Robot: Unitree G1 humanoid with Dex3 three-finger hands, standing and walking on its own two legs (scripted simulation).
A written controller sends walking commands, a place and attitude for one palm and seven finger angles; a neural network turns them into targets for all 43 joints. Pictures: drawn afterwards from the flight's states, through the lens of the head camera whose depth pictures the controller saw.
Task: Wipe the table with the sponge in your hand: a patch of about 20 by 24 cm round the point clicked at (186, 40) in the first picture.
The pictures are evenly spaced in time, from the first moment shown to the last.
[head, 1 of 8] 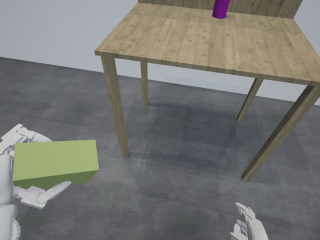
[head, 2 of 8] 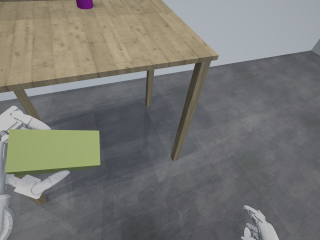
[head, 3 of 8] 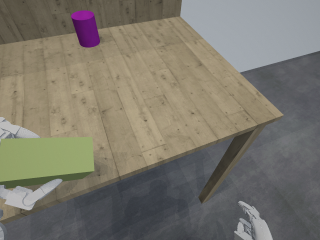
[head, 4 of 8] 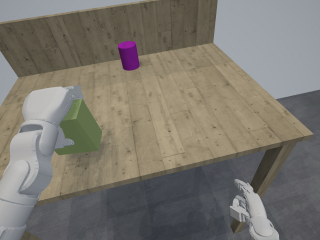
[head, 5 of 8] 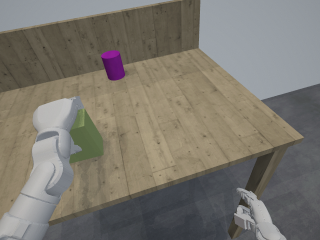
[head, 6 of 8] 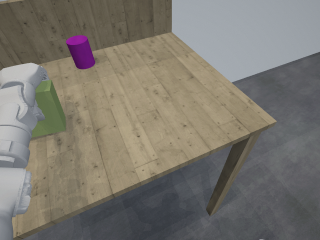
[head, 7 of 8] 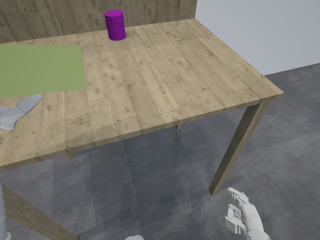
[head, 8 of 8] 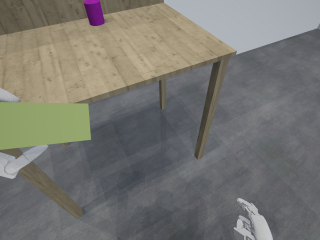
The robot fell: no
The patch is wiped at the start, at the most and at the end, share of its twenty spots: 0.00 1.00 1.00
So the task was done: yes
